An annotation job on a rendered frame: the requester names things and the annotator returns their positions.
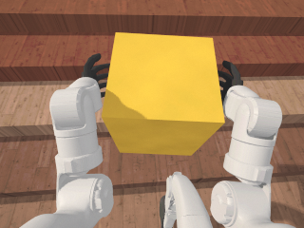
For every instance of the left robot forearm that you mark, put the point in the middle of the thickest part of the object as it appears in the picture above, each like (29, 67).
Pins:
(73, 117)

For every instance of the robot right foot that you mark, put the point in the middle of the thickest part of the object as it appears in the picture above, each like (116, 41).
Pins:
(162, 210)

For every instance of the right robot upper arm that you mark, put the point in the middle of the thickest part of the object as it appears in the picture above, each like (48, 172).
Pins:
(236, 204)

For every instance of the carton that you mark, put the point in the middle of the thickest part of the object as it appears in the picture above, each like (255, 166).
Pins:
(162, 93)

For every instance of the right robot hand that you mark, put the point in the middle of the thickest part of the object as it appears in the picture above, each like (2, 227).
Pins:
(234, 80)

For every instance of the robot right shin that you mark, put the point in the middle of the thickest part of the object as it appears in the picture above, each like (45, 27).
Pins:
(170, 209)

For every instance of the left robot hand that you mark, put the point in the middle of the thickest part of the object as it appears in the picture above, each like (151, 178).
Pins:
(90, 71)

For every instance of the left robot upper arm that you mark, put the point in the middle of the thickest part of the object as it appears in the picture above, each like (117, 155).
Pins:
(81, 202)

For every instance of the right robot forearm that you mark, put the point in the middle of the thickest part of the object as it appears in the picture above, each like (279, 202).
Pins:
(255, 128)

